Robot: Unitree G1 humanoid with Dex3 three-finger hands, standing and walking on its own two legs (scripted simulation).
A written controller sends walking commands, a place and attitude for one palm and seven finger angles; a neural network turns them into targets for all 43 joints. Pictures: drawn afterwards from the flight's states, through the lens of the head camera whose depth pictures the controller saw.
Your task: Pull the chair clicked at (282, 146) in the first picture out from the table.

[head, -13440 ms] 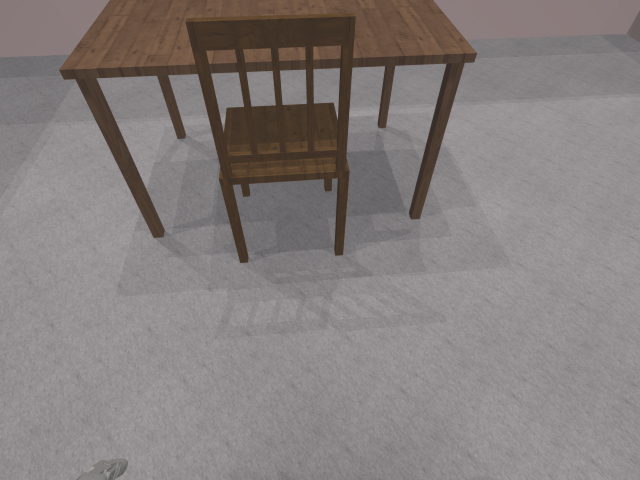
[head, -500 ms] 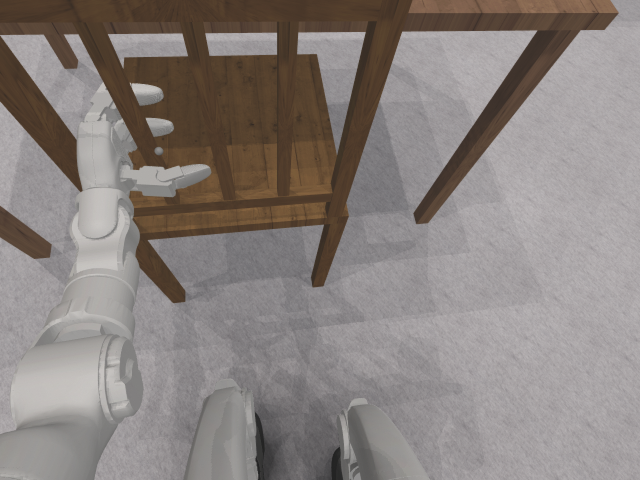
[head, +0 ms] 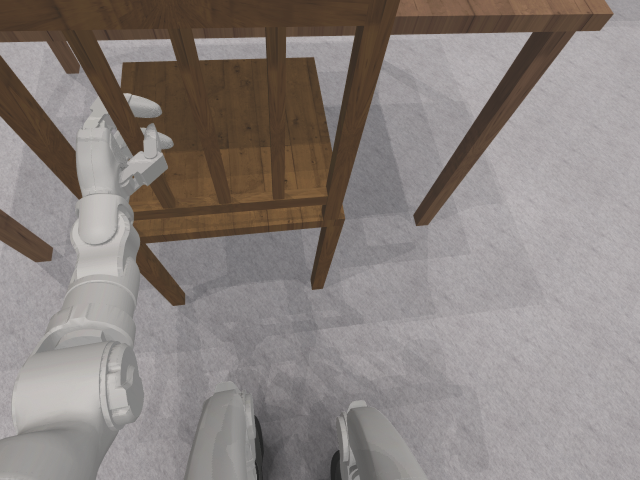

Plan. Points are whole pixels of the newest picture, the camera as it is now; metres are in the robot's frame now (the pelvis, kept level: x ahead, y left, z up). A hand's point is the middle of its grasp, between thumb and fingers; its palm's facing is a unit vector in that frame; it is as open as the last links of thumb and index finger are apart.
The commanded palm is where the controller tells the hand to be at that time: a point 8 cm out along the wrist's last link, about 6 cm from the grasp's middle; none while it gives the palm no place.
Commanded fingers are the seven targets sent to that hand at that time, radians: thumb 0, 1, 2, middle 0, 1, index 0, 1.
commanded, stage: hook a spindle and tug to test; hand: left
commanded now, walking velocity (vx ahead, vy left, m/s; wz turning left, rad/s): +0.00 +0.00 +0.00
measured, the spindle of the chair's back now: (208, 136) +0.53 +0.12 +0.04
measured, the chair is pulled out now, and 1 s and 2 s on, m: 0.00 0.03 0.17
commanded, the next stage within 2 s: step backward, pulling the chair out in 0.42 s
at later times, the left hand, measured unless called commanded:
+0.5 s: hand (155, 168) +0.48 +0.17 +0.04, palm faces +0.09 -1.00 -0.02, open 5.1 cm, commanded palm +0.44 +0.22 +0.04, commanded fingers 0.00 0.90 0.90 -0.50 -1.45 -0.50 -1.45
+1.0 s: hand (161, 170) +0.46 +0.16 +0.06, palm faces +0.05 -0.99 -0.13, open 4.9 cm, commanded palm +0.44 +0.21 +0.06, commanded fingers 0.00 0.90 0.90 -0.50 -1.45 -0.50 -1.45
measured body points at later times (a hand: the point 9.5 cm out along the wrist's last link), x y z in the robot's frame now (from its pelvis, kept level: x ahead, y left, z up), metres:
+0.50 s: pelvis +0.03 +0.00 +0.02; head +0.18 +0.02 +0.45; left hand +0.47 +0.23 +0.04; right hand +0.10 -0.26 -0.10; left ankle +0.08 +0.11 -0.61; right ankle -0.02 -0.12 -0.61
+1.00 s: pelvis +0.05 +0.02 +0.11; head +0.17 +0.02 +0.54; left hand +0.45 +0.21 +0.07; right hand +0.10 -0.25 -0.02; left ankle +0.08 +0.11 -0.61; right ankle -0.02 -0.12 -0.61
